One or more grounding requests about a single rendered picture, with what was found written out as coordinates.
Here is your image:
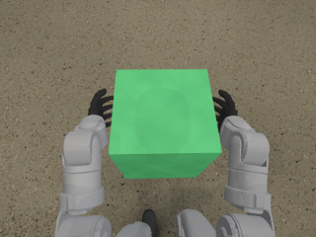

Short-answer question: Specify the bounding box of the right robot forearm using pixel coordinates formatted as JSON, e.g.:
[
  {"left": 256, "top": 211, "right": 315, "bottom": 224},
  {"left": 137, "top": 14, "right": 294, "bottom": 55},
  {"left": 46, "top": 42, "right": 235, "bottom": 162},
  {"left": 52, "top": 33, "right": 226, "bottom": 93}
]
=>
[{"left": 219, "top": 116, "right": 276, "bottom": 237}]

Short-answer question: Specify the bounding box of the left robot foot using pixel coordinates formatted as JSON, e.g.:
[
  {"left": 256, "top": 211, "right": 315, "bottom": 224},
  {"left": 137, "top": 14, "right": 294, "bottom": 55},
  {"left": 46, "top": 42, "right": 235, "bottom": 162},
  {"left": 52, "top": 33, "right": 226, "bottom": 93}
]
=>
[{"left": 142, "top": 209, "right": 156, "bottom": 237}]

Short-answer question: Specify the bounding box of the robot right upper arm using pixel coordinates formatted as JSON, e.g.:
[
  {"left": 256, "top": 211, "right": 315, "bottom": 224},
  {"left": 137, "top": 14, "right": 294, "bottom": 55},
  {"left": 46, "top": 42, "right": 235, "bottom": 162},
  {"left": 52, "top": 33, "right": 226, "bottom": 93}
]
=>
[{"left": 215, "top": 212, "right": 275, "bottom": 237}]

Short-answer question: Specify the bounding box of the right robot hand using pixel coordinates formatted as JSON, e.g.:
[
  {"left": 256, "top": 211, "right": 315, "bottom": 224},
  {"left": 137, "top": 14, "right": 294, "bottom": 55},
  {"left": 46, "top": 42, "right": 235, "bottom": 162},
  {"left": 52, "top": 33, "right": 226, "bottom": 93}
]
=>
[{"left": 212, "top": 89, "right": 238, "bottom": 133}]

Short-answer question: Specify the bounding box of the robot left thigh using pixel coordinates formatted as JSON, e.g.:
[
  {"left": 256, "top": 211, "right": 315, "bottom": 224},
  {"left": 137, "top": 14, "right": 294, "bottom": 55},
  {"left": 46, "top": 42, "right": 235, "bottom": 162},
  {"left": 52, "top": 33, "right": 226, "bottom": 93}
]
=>
[{"left": 116, "top": 223, "right": 151, "bottom": 237}]

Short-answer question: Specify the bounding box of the robot left upper arm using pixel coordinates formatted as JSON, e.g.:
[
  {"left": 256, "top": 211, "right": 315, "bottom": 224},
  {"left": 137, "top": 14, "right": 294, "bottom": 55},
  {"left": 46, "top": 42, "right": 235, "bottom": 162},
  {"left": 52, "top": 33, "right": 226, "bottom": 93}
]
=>
[{"left": 55, "top": 215, "right": 112, "bottom": 237}]

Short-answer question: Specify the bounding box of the left robot forearm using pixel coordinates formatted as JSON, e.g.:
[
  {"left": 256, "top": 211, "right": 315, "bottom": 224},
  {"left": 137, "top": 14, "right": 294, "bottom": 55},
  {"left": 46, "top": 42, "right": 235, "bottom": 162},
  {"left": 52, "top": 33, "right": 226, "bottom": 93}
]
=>
[{"left": 54, "top": 115, "right": 109, "bottom": 237}]

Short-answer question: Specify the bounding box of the left robot hand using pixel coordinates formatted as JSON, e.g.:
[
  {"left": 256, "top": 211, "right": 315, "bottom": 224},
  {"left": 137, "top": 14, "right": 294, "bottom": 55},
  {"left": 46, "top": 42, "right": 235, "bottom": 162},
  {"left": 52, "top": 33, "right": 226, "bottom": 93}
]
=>
[{"left": 88, "top": 88, "right": 114, "bottom": 128}]

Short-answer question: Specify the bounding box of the carton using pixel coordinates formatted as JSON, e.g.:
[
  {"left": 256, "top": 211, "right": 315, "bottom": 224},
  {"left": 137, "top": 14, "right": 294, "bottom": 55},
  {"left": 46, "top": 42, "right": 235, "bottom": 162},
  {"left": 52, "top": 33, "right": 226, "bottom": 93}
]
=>
[{"left": 109, "top": 69, "right": 222, "bottom": 179}]

